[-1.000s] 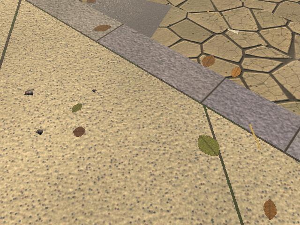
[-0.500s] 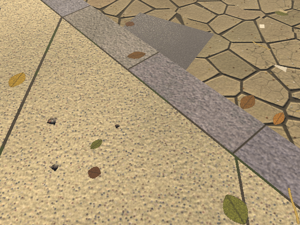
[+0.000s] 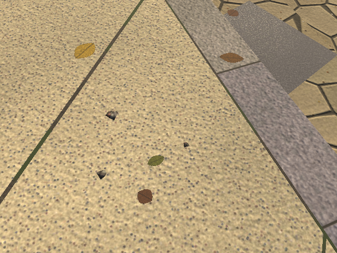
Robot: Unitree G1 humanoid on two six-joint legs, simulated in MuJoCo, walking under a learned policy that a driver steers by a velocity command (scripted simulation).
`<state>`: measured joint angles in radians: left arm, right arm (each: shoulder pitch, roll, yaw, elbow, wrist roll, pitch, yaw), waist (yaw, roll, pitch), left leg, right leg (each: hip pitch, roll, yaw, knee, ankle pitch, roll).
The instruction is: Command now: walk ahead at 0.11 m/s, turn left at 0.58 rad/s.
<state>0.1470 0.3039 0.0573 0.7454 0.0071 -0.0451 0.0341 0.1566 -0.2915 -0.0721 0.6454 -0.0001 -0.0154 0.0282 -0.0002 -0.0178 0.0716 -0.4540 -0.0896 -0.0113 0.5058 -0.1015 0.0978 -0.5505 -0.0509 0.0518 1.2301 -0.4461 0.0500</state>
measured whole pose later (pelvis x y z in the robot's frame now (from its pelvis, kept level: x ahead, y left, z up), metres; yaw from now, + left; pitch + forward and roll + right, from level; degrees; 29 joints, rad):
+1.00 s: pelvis +0.23 -0.12 -0.02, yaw -6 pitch +2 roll +1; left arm 0.13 0.31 0.06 0.57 -0.03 -0.03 -0.04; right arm 0.37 -0.32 -0.08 0.78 0.01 -0.06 0.00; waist -0.06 0.00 0.03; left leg -0.15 0.10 0.03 0.89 -0.53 -0.06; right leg -0.54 0.01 -0.03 0.74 -0.25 -0.08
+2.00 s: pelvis +0.78 -0.21 -0.01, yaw -3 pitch +2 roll +1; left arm 0.10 0.27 0.02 0.65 0.02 -0.10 -0.02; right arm 0.29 -0.30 -0.04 0.77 -0.01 -0.04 -0.01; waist -0.05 0.00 0.03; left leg -0.19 -0.09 -0.11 0.76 -0.47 0.02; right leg -0.49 0.05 0.03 0.51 -0.06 -0.04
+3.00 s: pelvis +0.86 -0.26 +0.02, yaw -37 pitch +2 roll +2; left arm 0.38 0.26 0.05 0.65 -0.01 -0.03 -0.01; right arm 0.19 -0.33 -0.09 0.73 0.00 -0.07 0.02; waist 0.01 0.04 -0.01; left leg -0.56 0.05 -0.01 1.01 -0.27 -0.01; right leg -0.15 0.04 0.06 0.41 -0.29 -0.07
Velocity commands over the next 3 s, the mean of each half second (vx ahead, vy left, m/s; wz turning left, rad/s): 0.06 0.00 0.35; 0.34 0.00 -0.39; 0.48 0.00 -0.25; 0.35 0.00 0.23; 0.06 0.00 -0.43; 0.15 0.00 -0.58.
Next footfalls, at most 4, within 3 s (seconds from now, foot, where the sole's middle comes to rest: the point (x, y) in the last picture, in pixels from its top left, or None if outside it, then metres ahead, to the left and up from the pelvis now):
0.34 right None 0.15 -0.16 -0.77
0.96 right None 0.35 -0.21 -0.76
1.50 left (193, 180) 0.70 -0.10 -0.76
1.94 right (236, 134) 0.94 -0.31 -0.77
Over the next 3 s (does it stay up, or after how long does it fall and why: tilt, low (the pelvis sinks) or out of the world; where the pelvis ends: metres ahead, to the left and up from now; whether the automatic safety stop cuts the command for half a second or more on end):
stays up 0.86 -0.26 0.02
